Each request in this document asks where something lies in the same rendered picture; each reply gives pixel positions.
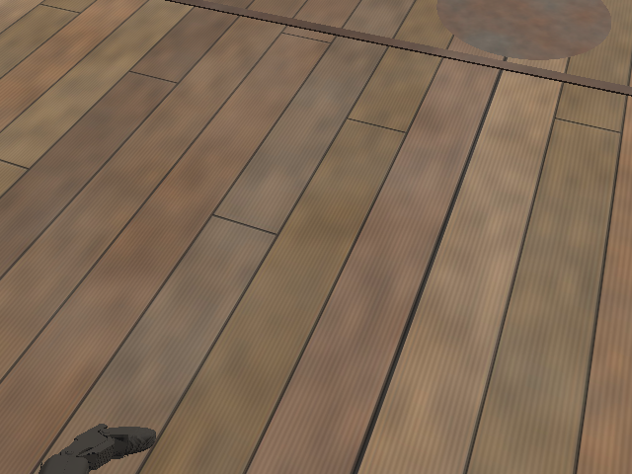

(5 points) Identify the left robot hand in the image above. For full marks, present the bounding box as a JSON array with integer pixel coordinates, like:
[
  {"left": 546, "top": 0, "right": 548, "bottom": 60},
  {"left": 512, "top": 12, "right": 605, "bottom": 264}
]
[{"left": 39, "top": 424, "right": 156, "bottom": 474}]

